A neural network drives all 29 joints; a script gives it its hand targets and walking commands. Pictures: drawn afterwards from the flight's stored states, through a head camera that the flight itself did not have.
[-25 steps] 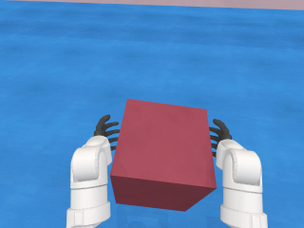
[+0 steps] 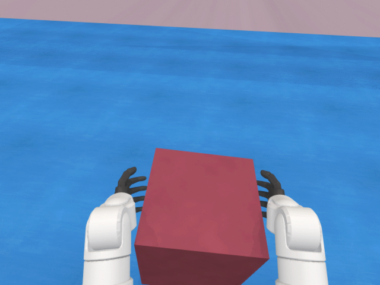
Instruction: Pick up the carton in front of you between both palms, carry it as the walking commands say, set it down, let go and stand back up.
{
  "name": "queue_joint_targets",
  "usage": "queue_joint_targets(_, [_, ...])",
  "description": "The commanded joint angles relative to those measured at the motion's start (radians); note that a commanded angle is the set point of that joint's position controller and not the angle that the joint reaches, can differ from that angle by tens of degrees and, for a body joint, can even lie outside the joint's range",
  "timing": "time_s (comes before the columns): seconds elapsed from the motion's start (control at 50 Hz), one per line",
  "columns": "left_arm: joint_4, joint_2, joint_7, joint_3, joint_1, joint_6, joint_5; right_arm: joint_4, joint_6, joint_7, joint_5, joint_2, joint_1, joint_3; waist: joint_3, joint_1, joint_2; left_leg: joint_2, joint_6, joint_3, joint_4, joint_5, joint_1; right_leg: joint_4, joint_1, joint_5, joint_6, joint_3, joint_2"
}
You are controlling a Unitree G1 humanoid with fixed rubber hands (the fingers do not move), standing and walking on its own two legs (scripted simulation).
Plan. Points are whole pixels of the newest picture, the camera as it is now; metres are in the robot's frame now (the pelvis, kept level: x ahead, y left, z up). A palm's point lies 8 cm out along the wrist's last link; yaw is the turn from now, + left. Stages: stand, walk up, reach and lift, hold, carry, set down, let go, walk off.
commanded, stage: carry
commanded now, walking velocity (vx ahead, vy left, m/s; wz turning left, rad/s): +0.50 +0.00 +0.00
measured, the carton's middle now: (195, 223) +0.28 +0.01 +0.00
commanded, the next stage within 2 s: none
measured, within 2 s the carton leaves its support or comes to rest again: neither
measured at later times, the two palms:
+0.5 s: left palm (161, 112) +0.57 +0.12 +0.10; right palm (260, 116) +0.58 -0.18 +0.09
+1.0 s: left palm (161, 71) +0.90 +0.16 +0.08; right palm (233, 72) +0.89 -0.14 +0.09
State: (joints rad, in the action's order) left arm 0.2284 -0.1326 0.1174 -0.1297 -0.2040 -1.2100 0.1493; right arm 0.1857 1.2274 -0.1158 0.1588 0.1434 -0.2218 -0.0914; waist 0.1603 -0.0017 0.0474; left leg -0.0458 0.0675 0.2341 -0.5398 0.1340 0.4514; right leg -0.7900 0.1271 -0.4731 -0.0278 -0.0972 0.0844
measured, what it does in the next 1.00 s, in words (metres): walks ahead: right foot, then left foot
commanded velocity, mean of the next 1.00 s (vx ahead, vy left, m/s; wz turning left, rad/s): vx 0.50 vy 0.00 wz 0.00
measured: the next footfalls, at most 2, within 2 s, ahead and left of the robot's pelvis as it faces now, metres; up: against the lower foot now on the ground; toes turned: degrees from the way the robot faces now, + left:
right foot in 0.40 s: +0.40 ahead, -0.13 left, +0.00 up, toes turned -11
left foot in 0.86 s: +0.71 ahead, +0.10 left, +0.00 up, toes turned +12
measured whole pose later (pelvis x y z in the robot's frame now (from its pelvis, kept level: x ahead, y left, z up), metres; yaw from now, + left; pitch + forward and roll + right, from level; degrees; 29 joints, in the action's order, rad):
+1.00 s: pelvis +0.63 +0.01 +0.02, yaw -1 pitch +4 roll -1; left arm 0.25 -0.14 0.12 -0.12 -0.20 -1.21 0.15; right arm 0.21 1.22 -0.13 0.14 0.14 -0.22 -0.10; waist 0.06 -0.02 0.02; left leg -0.05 0.06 0.24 -0.43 0.17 0.33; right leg -1.12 0.40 -0.38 0.01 -0.07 0.08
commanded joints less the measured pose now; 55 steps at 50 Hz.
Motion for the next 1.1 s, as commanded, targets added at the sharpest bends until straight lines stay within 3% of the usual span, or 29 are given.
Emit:
queue_joint_targets(0.0, [0.033,-0.986,-0.313,0.733,-0.508,-0.019,-0.472,0.06,-0.02,0.298,-0.455,0.978,-0.45,0.655,0.243,-0.025,-0.253,-0.363,0.157,-0.623,0.283,-0.06,-0.663,-0.453,0.582,-0.017,0.035,0.072,-0.019])
queue_joint_targets(0.02, [0.044,-1.011,-0.314,0.736,-0.511,-0.008,-0.479,0.082,-0.029,0.299,-0.465,1.007,-0.472,0.665,0.242,-0.024,-0.142,-0.347,0.129,-0.554,0.285,-0.051,-0.611,-0.421,0.572,0.035,0.047,0.091,0.019])
queue_joint_targets(0.04, [0.052,-1.023,-0.313,0.741,-0.504,0.003,-0.477,0.11,-0.039,0.3,-0.478,1.028,-0.502,0.679,0.222,-0.019,-0.092,-0.328,0.095,-0.479,0.309,-0.039,-0.536,-0.349,0.539,0.09,0.052,0.101,0.048])
queue_joint_targets(0.08, [0.054,-1.055,-0.305,0.74,-0.481,0.016,-0.473,0.141,-0.048,0.3,-0.492,1.033,-0.518,0.694,0.221,-0.012,-0.131,-0.292,0.067,-0.367,0.358,0.054,-0.46,-0.21,0.469,0.143,0.043,0.069,0.042])
queue_joint_targets(0.14, [0.067,-1.051,-0.287,0.739,-0.432,0.03,-0.45,0.162,-0.05,0.305,-0.503,1.01,-0.486,0.706,0.193,-0.011,-0.167,-0.27,0.083,-0.282,0.404,0.089,-0.457,-0.012,0.465,0.207,0.015,0.017,0.033])
queue_joint_targets(0.22, [0.102,-1.007,-0.275,0.739,-0.413,0.025,-0.441,0.194,-0.04,0.303,-0.503,0.955,-0.465,0.706,0.132,-0.018,-0.182,-0.226,0.06,-0.179,0.385,-0.039,-0.469,0.188,0.433,0.343,0.011,-0.055,0.009])
queue_joint_targets(0.3, [0.099,-0.941,-0.28,0.727,-0.405,-0.005,-0.444,0.177,-0.016,0.293,-0.47,0.895,-0.43,0.683,0.079,-0.022,-0.198,-0.205,0.025,-0.126,0.332,-0.123,-0.489,0.294,0.37,0.405,0.021,-0.098,-0.01])
queue_joint_targets(0.34, [0.083,-0.917,-0.286,0.713,-0.403,-0.021,-0.446,0.162,-0.003,0.288,-0.459,0.874,-0.437,0.677,0.077,-0.007,-0.182,-0.184,-0.002,-0.078,0.218,-0.171,-0.459,0.357,0.239,0.384,0.032,-0.149,-0.038])
queue_joint_targets(0.36, [0.072,-0.908,-0.289,0.704,-0.403,-0.027,-0.447,0.155,0.004,0.286,-0.455,0.868,-0.432,0.676,0.109,0.0,-0.147,-0.146,-0.025,-0.028,0.079,-0.235,-0.398,0.367,0.088,0.328,0.039,-0.182,-0.07])
queue_joint_targets(0.38, [0.056,-0.9,-0.292,0.695,-0.393,-0.032,-0.444,0.152,0.01,0.284,-0.451,0.853,-0.439,0.672,0.164,0.019,-0.086,-0.122,-0.061,-0.005,-0.11,-0.183,-0.268,0.371,-0.105,0.282,0.049,-0.085,0.004])
queue_joint_targets(0.4, [0.022,-0.882,-0.294,0.68,-0.389,-0.031,-0.427,0.169,0.024,0.284,-0.461,0.849,-0.477,0.681,0.232,0.033,0.156,-0.018,-0.118,-0.007,-0.409,0.01,-0.018,0.489,-0.292,0.174,0.159,0.35,0.244])
queue_joint_targets(0.42, [0.004,-0.908,-0.295,0.675,-0.393,-0.027,-0.432,0.168,0.032,0.287,-0.468,0.863,-0.508,0.689,0.227,0.034,0.305,0.051,-0.117,-0.092,-0.588,0.351,0.212,0.568,-0.395,0.278,0.248,0.593,0.345])
queue_joint_targets(0.44, [0.03,-0.933,-0.297,0.682,-0.415,-0.025,-0.445,0.142,0.027,0.29,-0.469,0.895,-0.509,0.691,0.222,0.024,0.208,-0.009,-0.082,-0.183,-0.697,0.374,0.267,0.547,-0.372,0.385,0.248,0.524,0.348])
queue_joint_targets(0.48, [0.055,-1.001,-0.303,0.696,-0.462,-0.014,-0.463,0.149,0.008,0.294,-0.477,0.952,-0.529,0.695,0.215,0.02,0.027,-0.084,-0.055,-0.229,-0.656,0.273,0.248,0.533,-0.271,0.448,0.196,0.352,0.299])
queue_joint_targets(0.5, [0.071,-1.026,-0.308,0.708,-0.49,-0.006,-0.471,0.156,-0.004,0.293,-0.475,0.966,-0.537,0.698,0.207,0.016,0.006,-0.101,-0.055,-0.233,-0.578,0.214,0.21,0.562,-0.216,0.425,0.161,0.283,0.276])
queue_joint_targets(0.52, [0.078,-1.036,-0.31,0.713,-0.497,0.0,-0.479,0.159,-0.011,0.289,-0.478,0.992,-0.54,0.708,0.209,0.013,0.033,-0.095,-0.058,-0.21,-0.525,0.174,0.178,0.582,-0.187,0.402,0.144,0.223,0.258])
queue_joint_targets(0.58, [0.108,-1.026,-0.316,0.717,-0.482,0.006,-0.495,0.171,-0.029,0.273,-0.467,1.011,-0.501,0.713,0.189,0.013,0.08,-0.08,-0.082,-0.164,-0.37,0.108,0.175,0.633,-0.183,0.364,0.156,0.125,0.228])
queue_joint_targets(0.64, [0.134,-0.995,-0.314,0.718,-0.463,0.004,-0.496,0.198,-0.03,0.26,-0.458,0.991,-0.477,0.713,0.147,0.014,0.08,-0.063,-0.096,-0.114,-0.175,0.027,0.172,0.628,-0.206,0.445,0.156,0.042,0.192])
queue_joint_targets(0.74, [0.102,-0.937,-0.303,0.698,-0.398,-0.017,-0.453,0.187,-0.002,0.267,-0.457,0.931,-0.445,0.705,0.077,0.021,0.108,-0.018,-0.07,-0.041,0.02,-0.089,0.099,0.587,-0.235,0.603,0.124,-0.039,0.169])
queue_joint_targets(0.78, [0.086,-0.928,-0.3,0.695,-0.397,-0.024,-0.444,0.171,0.009,0.277,-0.461,0.919,-0.447,0.697,0.062,0.02,0.116,-0.01,-0.054,-0.017,0.067,-0.087,0.038,0.526,-0.247,0.662,0.105,-0.06,0.166])
queue_joint_targets(0.82, [0.076,-0.924,-0.299,0.699,-0.41,-0.029,-0.444,0.141,0.014,0.286,-0.46,0.917,-0.43,0.681,0.126,-0.005,0.066,0.057,-0.044,0.061,0.125,-0.027,-0.244,0.288,-0.15,0.756,0.065,-0.144,0.112])
queue_joint_targets(0.84, [0.072,-0.918,-0.3,0.703,-0.416,-0.031,-0.442,0.127,0.014,0.29,-0.455,0.914,-0.42,0.671,0.193,-0.026,0.0,-0.017,-0.035,-0.042,0.122,0.026,-0.468,0.101,-0.001,0.631,0.039,-0.146,0.088])
queue_joint_targets(0.86, [0.098,-0.921,-0.301,0.716,-0.46,-0.039,-0.451,0.093,0.005,0.295,-0.438,0.904,-0.42,0.654,0.281,-0.035,-0.266,-0.288,0.097,-0.508,0.212,0.149,-0.682,-0.216,0.273,0.398,-0.018,-0.128,-0.017])
queue_joint_targets(0.88, [0.092,-0.931,-0.304,0.723,-0.479,-0.038,-0.451,0.071,-0.003,0.298,-0.444,0.935,-0.413,0.653,0.265,-0.03,-0.382,-0.378,0.169,-0.736,0.32,0.024,-0.758,-0.379,0.505,-0.003,-0.016,-0.037,-0.092])
queue_joint_targets(0.9, [0.073,-0.969,-0.306,0.733,-0.489,-0.029,-0.456,0.09,-0.007,0.301,-0.46,0.961,-0.436,0.658,0.247,-0.025,-0.292,-0.379,0.169,-0.646,0.291,-0.097,-0.738,-0.485,0.565,-0.023,0.016,0.054,-0.034])
queue_joint_targets(0.94, [0.078,-1.027,-0.307,0.742,-0.496,-0.004,-0.471,0.116,-0.025,0.304,-0.478,1.021,-0.469,0.673,0.23,-0.024,-0.118,-0.329,0.106,-0.471,0.266,-0.227,-0.623,-0.424,0.547,0.073,0.05,0.097,0.039])
queue_joint_targets(0.98, [0.084,-1.062,-0.301,0.748,-0.484,0.016,-0.469,0.144,-0.039,0.307,-0.492,1.046,-0.492,0.685,0.231,-0.016,-0.135,-0.29,0.049,-0.351,0.311,-0.147,-0.541,-0.291,0.48,0.158,0.046,0.077,0.047])
queue_joint_targets(1.02, [0.083,-1.076,-0.289,0.751,-0.446,0.032,-0.458,0.154,-0.047,0.312,-0.496,1.042,-0.467,0.69,0.224,-0.013,-0.175,-0.266,0.055,-0.284,0.344,-0.11,-0.532,-0.196,0.479,0.198,0.029,0.042,0.033])
queue_joint_targets(1.08, [0.098,-1.067,-0.275,0.757,-0.417,0.046,-0.44,0.164,-0.053,0.318,-0.498,1.017,-0.436,0.691,0.174,-0.013,-0.188,-0.242,0.065,-0.211,0.37,-0.147,-0.555,-0.021,0.517,0.283,0.006,-0.008,0.031])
